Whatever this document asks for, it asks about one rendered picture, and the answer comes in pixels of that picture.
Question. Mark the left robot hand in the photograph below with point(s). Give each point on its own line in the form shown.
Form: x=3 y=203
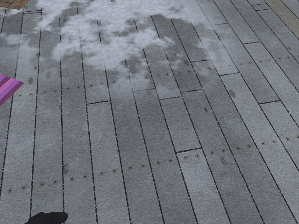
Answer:
x=48 y=218

